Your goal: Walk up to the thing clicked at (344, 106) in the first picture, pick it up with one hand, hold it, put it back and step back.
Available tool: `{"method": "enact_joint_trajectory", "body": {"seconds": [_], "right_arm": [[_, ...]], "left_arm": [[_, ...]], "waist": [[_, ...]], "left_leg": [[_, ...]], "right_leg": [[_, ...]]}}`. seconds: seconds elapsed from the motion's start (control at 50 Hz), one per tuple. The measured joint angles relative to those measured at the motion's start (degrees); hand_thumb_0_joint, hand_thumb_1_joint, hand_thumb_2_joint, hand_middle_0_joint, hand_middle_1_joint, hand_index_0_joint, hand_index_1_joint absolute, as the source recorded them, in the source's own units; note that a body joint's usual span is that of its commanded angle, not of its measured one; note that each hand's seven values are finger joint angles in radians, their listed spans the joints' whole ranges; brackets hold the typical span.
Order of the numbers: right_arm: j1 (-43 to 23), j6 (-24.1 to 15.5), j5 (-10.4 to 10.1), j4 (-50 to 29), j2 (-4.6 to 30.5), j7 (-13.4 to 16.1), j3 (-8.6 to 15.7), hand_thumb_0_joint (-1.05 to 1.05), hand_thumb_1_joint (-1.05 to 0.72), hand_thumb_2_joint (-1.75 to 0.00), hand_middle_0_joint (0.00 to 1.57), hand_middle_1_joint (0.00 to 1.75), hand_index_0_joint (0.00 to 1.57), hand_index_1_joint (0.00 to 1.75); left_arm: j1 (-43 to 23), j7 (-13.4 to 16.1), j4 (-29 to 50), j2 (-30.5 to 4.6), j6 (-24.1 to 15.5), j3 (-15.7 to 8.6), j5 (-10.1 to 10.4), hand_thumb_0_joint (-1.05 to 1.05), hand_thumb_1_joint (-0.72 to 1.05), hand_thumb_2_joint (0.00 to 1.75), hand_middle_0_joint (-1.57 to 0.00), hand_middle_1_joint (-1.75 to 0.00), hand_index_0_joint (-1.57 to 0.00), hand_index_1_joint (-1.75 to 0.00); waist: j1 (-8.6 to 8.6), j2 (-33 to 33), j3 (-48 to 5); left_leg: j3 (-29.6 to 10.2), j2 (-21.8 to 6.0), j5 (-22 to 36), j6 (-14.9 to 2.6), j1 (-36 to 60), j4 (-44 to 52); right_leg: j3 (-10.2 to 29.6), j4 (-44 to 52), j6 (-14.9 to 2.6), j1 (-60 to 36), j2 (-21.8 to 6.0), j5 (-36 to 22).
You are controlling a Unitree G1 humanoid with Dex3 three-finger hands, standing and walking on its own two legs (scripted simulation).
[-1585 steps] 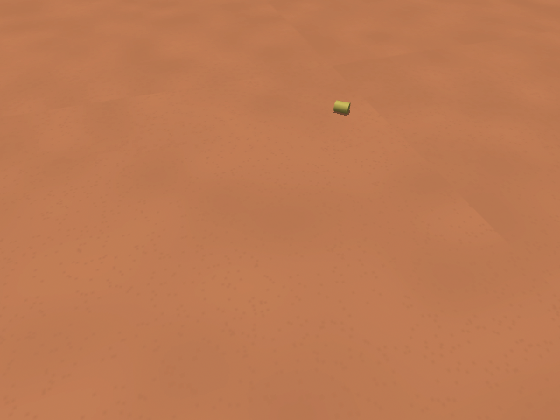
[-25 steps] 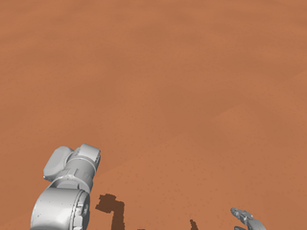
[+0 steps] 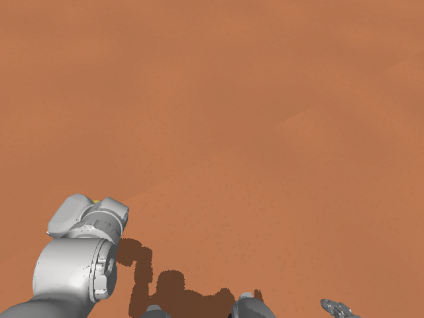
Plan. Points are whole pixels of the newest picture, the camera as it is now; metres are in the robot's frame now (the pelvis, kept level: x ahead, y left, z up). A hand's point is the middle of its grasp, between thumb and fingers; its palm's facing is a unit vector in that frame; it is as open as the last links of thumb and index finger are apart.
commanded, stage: crouch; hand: left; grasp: from above
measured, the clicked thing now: (92, 227) +0.34 +0.24 -0.11
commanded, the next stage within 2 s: lower in 1.64 s
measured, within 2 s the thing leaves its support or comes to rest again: neither
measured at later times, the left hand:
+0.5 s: hand (127, 230) +0.41 +0.23 -0.34, palm faces -0.05 -0.47 -0.88, open 9.9 cm
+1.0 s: hand (137, 233) +0.43 +0.22 -0.46, palm faces -0.08 -0.48 -0.87, open 10.0 cm
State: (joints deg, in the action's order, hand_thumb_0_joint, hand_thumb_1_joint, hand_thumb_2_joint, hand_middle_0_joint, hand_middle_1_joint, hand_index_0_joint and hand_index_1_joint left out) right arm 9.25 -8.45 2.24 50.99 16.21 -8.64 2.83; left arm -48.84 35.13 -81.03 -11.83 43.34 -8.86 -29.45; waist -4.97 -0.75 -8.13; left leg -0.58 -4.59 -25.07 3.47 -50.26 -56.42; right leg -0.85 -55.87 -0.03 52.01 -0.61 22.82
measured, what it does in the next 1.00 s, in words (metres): lowers itself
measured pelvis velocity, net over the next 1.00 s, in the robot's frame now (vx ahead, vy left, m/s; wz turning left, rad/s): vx -0.06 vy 0.01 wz -0.02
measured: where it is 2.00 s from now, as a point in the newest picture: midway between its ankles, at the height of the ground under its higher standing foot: outside the picture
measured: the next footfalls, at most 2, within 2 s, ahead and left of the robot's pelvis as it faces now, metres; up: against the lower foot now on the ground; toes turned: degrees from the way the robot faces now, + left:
none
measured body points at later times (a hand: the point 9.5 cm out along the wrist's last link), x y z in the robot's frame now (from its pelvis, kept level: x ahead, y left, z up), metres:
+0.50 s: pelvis -0.06 +0.02 -0.22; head +0.16 +0.03 +0.18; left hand +0.41 +0.25 -0.29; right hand -0.04 -0.25 -0.35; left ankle +0.01 +0.16 -0.67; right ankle +0.03 -0.12 -0.67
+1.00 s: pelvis -0.06 +0.01 -0.32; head +0.20 +0.01 +0.04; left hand +0.44 +0.24 -0.41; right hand -0.08 -0.27 -0.45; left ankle +0.01 +0.16 -0.67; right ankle +0.03 -0.12 -0.67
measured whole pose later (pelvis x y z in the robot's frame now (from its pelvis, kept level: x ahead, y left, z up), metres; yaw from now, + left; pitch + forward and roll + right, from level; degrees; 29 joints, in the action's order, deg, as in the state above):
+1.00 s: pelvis -0.06 +0.01 -0.32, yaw -1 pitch +40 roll -2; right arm 9.9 -8.7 6.7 49.8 18.6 -16.9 1.2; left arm -76.1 42.7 -93.9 -32.1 34.2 -25.9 -31.7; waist -16.5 3.2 -4.9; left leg -5.5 -2.5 -41.9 3.6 -125.1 -127.2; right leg 0.9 -124.2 1.9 127.2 -0.5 36.7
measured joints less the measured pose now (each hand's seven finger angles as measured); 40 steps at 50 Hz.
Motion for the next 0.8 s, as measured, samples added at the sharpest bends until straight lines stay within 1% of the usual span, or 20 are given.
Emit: {"method": "enact_joint_trajectory", "body": {"seconds": [0.06, 0.1, 0.12, 0.18, 0.22, 0.26, 0.3, 0.36, 0.42, 0.52, 0.64, 0.72, 0.8], "right_arm": [[0.27, -0.31, 0.98, -0.52, 0.15, -0.61, 0.13, 0.01, -0.87, -0.88, 0.19, 0.30, 0.20, 0.29], [0.25, -0.56, 1.80, -0.65, 0.20, -0.99, 0.07, 0.01, -0.87, -0.88, 0.19, 0.30, 0.20, 0.29], [0.17, -0.73, 2.21, -0.58, 0.22, -1.13, -0.03, 0.01, -0.87, -0.88, 0.19, 0.30, 0.20, 0.29], [-0.32, -1.05, 3.26, 0.03, 0.13, -1.35, -0.46, 0.01, -0.88, -0.89, 0.19, 0.30, 0.20, 0.29], [-0.92, -1.08, 3.71, 0.62, -0.10, -1.28, -0.71, 0.01, -0.88, -0.89, 0.19, 0.30, 0.20, 0.29], [-1.56, -1.01, 4.21, 1.19, -0.46, -1.21, -0.87, 0.01, -0.88, -0.89, 0.19, 0.30, 0.20, 0.29], [-2.11, -0.93, 4.70, 1.66, -0.83, -1.16, -1.10, 0.01, -0.89, -0.89, 0.19, 0.30, 0.20, 0.29], [-2.76, -0.76, 5.39, 2.18, -1.27, -1.33, -1.56, 0.01, -0.89, -0.89, 0.20, 0.30, 0.20, 0.29], [-3.02, -0.51, 5.89, 2.47, -1.45, -1.72, -1.89, 0.01, -0.89, -0.89, 0.20, 0.30, 0.20, 0.29], [-2.17, -0.08, 6.12, 1.95, -1.16, -3.05, -1.79, 0.01, -0.90, -0.89, 0.20, 0.30, 0.20, 0.29], [-0.19, 0.44, 5.23, 0.63, -0.60, -4.91, -1.58, 0.01, -0.90, -0.90, 0.19, 0.30, 0.20, 0.29], [0.75, 0.71, 4.38, -0.21, -0.14, -5.99, -1.56, 0.01, -0.90, -0.90, 0.19, 0.30, 0.20, 0.29], [1.34, 0.67, 4.11, -1.01, 0.48, -6.86, -1.64, 0.01, -0.91, -0.90, 0.19, 0.30, 0.20, 0.29]], "left_arm": [[-1.40, 2.61, -1.68, -1.17, -3.06, -0.84, -1.75, -0.01, 0.04, 0.44, -0.71, -0.52, -0.69, -0.51], [-2.56, 4.73, -2.88, -2.09, -4.77, -1.70, -1.90, -0.01, 0.04, 0.42, -0.72, -0.49, -0.70, -0.49], [-3.24, 5.75, -3.49, -2.59, -5.52, -2.25, -1.67, -0.01, 0.05, 0.41, -0.73, -0.48, -0.71, -0.47], [-5.27, 8.13, -4.59, -4.05, -7.30, -3.81, 0.11, -0.01, 0.05, 0.38, -0.75, -0.43, -0.73, -0.43], [-6.64, 9.20, -4.71, -4.85, -8.37, -5.15, 1.19, -0.01, 0.06, 0.37, -0.76, -0.40, -0.74, -0.40], [-8.13, 9.85, -4.73, -5.55, -9.04, -6.00, 2.20, -0.01, 0.06, 0.36, -0.77, -0.38, -0.76, -0.38], [-9.83, 10.35, -4.75, -6.14, -9.53, -7.03, 2.61, -0.01, 0.05, 0.36, -0.78, -0.36, -0.77, -0.37], [-12.87, 10.80, -5.37, -7.38, -9.82, -8.75, 2.51, -0.01, 0.04, 0.37, -0.80, -0.35, -0.78, -0.36], [-16.11, 11.02, -6.67, -9.16, -9.86, -10.61, 1.83, -0.01, 0.03, 0.38, -0.80, -0.35, -0.79, -0.36], [-20.47, 10.78, -8.50, -12.78, -9.52, -12.88, 0.92, -0.01, 0.01, 0.42, -0.81, -0.35, -0.80, -0.36], [-23.52, 8.97, -9.28, -15.63, -9.06, -13.54, 0.61, -0.01, 0.00, 0.44, -0.80, -0.37, -0.78, -0.37], [-24.21, 7.68, -9.21, -16.40, -8.77, -13.92, -0.09, -0.01, 0.01, 0.44, -0.79, -0.38, -0.77, -0.39], [-24.90, 7.50, -10.06, -17.11, -8.67, -14.96, -0.70, -0.01, 0.02, 0.43, -0.78, -0.40, -0.76, -0.41]], "waist": [[-1.12, -0.09, -0.06], [-1.91, 0.06, -0.35], [-2.29, 0.18, -0.55], [-3.46, 0.66, -1.41], [-4.20, 1.04, -1.74], [-4.88, 1.37, -1.93], [-5.47, 1.61, -2.05], [-6.51, 1.93, -2.00], [-7.53, 2.41, -1.95], [-8.81, 3.44, -1.72], [-9.55, 4.11, -0.60], [-9.91, 4.26, 0.26], [-10.49, 4.20, 0.91]], "left_leg": [[-0.36, -0.01, -1.87, -0.09, -7.89, -6.78], [-0.65, 0.02, -3.12, -0.23, -13.55, -11.55], [-0.81, 0.02, -3.78, -0.34, -16.45, -14.03], [-1.34, 0.12, -5.75, -0.63, -25.21, -21.58], [-1.73, 0.21, -6.99, -0.76, -30.56, -26.41], [-2.04, 0.34, -8.08, -0.90, -35.40, -30.83], [-2.26, 0.44, -9.01, -0.99, -39.78, -34.83], [-2.48, 0.64, -10.15, -1.13, -45.63, -40.16], [-2.63, 0.83, -11.15, -1.23, -50.97, -45.00], [-2.91, 1.00, -12.83, -1.32, -58.74, -52.40], [-3.43, 1.33, -14.45, -1.06, -65.47, -59.35], [-3.73, 1.55, -15.16, -0.82, -68.45, -62.48], [-3.98, 1.81, -15.76, -0.51, -70.67, -65.01]], "right_leg": [[0.10, -6.17, 0.18, 7.68, 0.00, 1.44], [0.16, -10.51, 0.39, 13.17, -0.02, 2.41], [0.18, -12.77, 0.50, 15.99, -0.02, 2.91], [0.22, -19.72, 0.85, 24.51, -0.05, 4.50], [0.21, -24.18, 1.07, 29.68, -0.09, 5.52], [0.27, -28.33, 1.28, 34.41, -0.14, 6.41], [0.39, -32.09, 1.48, 38.73, -0.15, 7.16], [0.65, -37.23, 1.75, 44.56, -0.20, 8.09], [0.95, -41.97, 1.99, 49.96, -0.22, 8.92], [1.41, -49.34, 2.30, 57.99, -0.08, 10.34], [1.66, -56.48, 2.33, 65.03, -0.03, 11.86], [1.74, -59.77, 2.26, 68.20, -0.03, 12.55], [1.82, -62.52, 2.09, 70.62, -0.10, 13.18]]}}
